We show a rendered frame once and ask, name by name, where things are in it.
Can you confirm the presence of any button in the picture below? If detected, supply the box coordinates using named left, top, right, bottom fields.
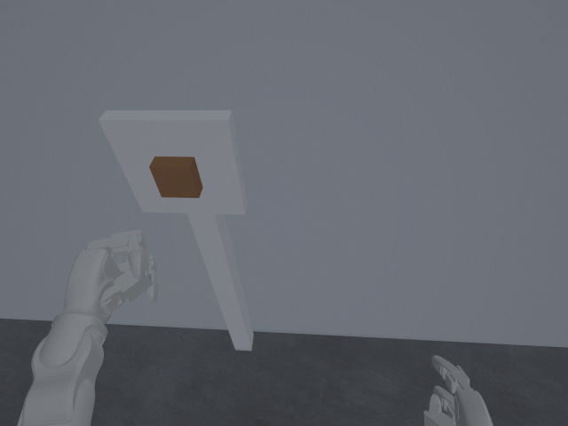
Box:
left=149, top=156, right=203, bottom=198

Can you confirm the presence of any panel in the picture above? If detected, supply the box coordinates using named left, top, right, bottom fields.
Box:
left=99, top=110, right=254, bottom=351

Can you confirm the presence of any robot left forearm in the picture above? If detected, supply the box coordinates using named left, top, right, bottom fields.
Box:
left=17, top=312, right=108, bottom=426

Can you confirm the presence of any robot right hand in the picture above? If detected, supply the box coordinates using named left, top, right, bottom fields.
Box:
left=424, top=355, right=493, bottom=426

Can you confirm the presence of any robot left hand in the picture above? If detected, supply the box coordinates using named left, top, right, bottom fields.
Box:
left=63, top=230, right=158, bottom=325

